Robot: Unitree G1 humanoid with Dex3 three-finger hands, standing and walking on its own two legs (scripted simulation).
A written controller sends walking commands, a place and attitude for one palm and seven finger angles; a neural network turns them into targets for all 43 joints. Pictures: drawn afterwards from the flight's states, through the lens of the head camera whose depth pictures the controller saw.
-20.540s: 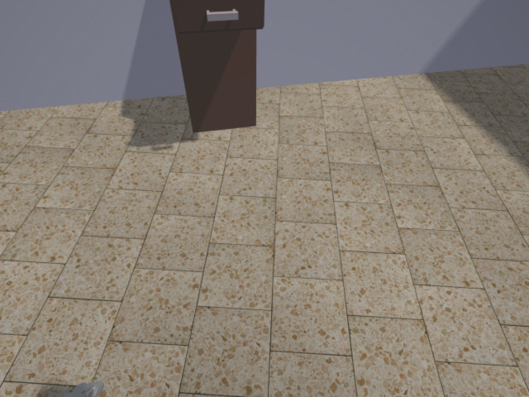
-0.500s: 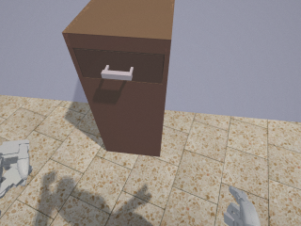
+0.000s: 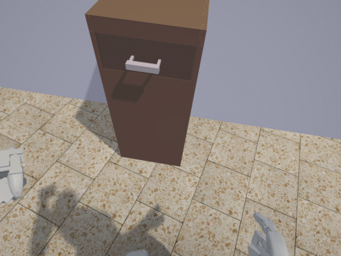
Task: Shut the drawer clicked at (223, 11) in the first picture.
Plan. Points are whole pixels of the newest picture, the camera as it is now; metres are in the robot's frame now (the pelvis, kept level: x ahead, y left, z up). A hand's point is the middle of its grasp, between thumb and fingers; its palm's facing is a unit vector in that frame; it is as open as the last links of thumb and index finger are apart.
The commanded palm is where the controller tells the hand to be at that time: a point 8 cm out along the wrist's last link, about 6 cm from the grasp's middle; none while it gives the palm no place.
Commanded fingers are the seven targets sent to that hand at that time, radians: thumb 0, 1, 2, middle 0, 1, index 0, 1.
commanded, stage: step back with the hand held close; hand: left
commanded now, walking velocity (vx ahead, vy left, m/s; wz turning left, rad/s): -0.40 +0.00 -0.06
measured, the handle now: (144, 63) +0.73 +0.14 +0.02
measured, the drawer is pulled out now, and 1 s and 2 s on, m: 0.00 0.00 0.00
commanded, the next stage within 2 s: stop stepping back and stand still in 0.48 s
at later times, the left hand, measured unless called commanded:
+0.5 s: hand out of the picture +0.10 +0.26 +0.19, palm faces +0.37 -0.84 -0.39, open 3.3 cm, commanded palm +0.05 +0.30 +0.19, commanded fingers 0.00 0.90 0.90 -1.40 -1.60 -1.40 -1.60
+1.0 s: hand out of the picture +0.01 +0.29 +0.17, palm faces +0.37 -0.87 -0.31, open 3.3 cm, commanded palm -0.04 +0.32 +0.19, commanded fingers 0.00 0.90 0.90 -1.40 -1.60 -1.40 -1.60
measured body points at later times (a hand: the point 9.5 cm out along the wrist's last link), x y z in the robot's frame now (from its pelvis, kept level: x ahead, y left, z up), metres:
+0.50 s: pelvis -0.08 +0.02 +0.01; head -0.07 +0.06 +0.46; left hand +0.08 +0.31 +0.21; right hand +0.09 -0.20 -0.06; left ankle +0.08 +0.10 -0.73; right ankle -0.20 -0.12 -0.70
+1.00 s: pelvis -0.20 +0.06 +0.00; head -0.22 +0.10 +0.45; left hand -0.01 +0.34 +0.19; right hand -0.08 -0.21 -0.07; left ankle -0.14 +0.17 -0.73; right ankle -0.19 -0.08 -0.72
